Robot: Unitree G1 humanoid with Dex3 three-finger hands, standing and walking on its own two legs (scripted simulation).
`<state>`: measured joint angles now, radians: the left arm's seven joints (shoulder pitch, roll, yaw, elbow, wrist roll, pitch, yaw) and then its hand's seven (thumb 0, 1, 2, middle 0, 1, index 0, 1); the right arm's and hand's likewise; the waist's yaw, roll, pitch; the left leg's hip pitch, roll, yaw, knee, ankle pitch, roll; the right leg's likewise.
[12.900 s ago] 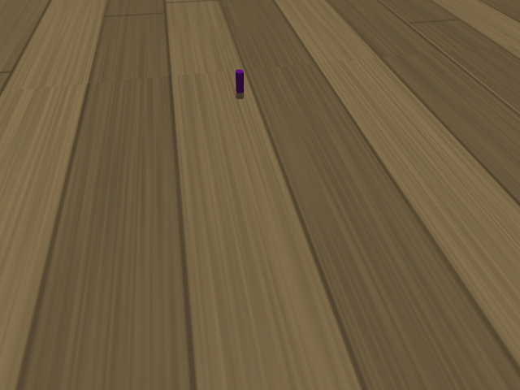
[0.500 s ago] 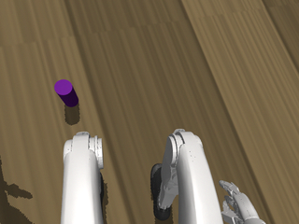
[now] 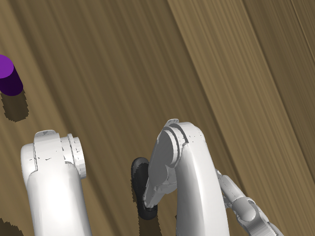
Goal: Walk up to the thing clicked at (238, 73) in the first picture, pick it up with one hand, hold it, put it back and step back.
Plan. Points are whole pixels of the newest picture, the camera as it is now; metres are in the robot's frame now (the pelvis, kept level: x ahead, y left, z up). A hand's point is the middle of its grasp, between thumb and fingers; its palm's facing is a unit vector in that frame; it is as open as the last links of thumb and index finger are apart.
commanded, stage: close in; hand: left
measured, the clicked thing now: (5, 77) +0.47 +0.28 -0.24
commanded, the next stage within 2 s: close in 0.72 s
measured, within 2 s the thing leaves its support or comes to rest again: neither
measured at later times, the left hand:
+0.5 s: hand out of the picture +0.43 +0.31 -0.20, palm faces +0.33 -0.95 +0.01, open 17.6 cm
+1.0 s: hand out of the picture +0.44 +0.29 -0.20, palm faces +0.36 -0.93 -0.02, open 15.5 cm
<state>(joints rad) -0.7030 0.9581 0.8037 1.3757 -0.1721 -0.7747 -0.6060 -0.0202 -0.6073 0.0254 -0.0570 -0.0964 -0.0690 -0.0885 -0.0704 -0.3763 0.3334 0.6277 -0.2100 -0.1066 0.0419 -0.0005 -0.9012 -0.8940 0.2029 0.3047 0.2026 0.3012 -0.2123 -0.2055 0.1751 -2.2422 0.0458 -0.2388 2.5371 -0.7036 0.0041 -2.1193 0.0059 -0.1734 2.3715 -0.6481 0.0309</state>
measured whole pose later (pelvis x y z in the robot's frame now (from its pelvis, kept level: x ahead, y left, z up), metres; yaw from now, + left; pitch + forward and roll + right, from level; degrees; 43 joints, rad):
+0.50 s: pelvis -0.02 +0.01 -0.03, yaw -4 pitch +11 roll -17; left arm -0.68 0.95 0.66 1.51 -0.08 -1.06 -0.19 -0.02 -0.61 0.08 -0.03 -0.12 -0.07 -0.09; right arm -0.16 -0.40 0.53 0.54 -0.36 0.00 0.10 0.00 -0.90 -0.89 0.20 0.31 0.20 0.30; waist -0.26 -0.30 0.33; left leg -2.21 0.04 -0.37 2.66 -0.69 0.01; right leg -2.04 0.05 -0.26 2.40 -0.59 0.07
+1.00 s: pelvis -0.02 +0.01 -0.03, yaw -5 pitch +10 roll -18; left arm -0.69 0.95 0.57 1.55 -0.10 -1.11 -0.04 -0.02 -0.32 0.28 -0.17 -0.22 -0.18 -0.22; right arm -0.18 -0.40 0.57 0.53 -0.38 0.04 0.11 -0.01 -0.89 -0.90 0.20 0.30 0.20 0.30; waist -0.28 -0.30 0.35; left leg -2.20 0.05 -0.40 2.67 -0.70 0.00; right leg -2.04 0.07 -0.28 2.38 -0.57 0.07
